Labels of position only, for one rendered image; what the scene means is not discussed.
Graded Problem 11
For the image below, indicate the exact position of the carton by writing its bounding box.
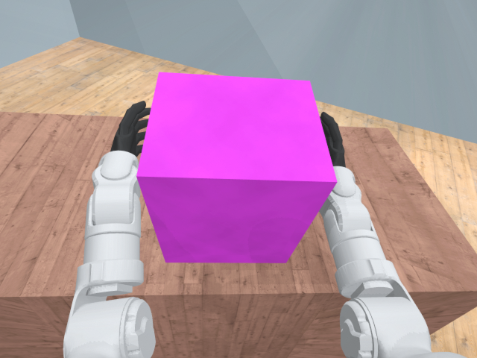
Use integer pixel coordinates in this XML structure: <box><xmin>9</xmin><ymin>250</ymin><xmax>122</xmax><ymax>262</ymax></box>
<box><xmin>136</xmin><ymin>72</ymin><xmax>337</xmax><ymax>263</ymax></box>

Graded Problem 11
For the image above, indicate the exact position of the robot left forearm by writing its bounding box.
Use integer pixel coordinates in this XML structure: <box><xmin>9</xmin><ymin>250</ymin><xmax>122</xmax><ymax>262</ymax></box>
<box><xmin>63</xmin><ymin>151</ymin><xmax>144</xmax><ymax>358</ymax></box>

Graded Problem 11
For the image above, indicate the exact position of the left robot upper arm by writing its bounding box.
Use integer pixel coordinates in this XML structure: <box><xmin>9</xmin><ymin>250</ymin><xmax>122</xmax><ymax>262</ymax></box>
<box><xmin>65</xmin><ymin>297</ymin><xmax>156</xmax><ymax>358</ymax></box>

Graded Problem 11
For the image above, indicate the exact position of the robot right forearm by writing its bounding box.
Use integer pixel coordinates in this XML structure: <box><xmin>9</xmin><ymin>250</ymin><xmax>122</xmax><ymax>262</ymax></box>
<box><xmin>319</xmin><ymin>166</ymin><xmax>431</xmax><ymax>347</ymax></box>

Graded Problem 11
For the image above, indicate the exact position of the pedestal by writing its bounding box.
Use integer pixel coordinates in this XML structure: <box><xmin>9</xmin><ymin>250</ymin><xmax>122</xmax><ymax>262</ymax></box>
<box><xmin>0</xmin><ymin>112</ymin><xmax>477</xmax><ymax>358</ymax></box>

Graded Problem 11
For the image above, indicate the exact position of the right robot upper arm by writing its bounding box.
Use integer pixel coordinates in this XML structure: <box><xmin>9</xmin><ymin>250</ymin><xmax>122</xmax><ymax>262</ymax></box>
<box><xmin>340</xmin><ymin>297</ymin><xmax>466</xmax><ymax>358</ymax></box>

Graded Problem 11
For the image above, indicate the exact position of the right robot hand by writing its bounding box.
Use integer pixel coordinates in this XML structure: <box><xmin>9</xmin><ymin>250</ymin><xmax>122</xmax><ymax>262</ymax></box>
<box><xmin>320</xmin><ymin>112</ymin><xmax>346</xmax><ymax>168</ymax></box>

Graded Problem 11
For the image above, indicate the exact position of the left robot hand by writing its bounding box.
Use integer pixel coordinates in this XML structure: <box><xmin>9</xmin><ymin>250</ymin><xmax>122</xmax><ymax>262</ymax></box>
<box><xmin>110</xmin><ymin>101</ymin><xmax>151</xmax><ymax>157</ymax></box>

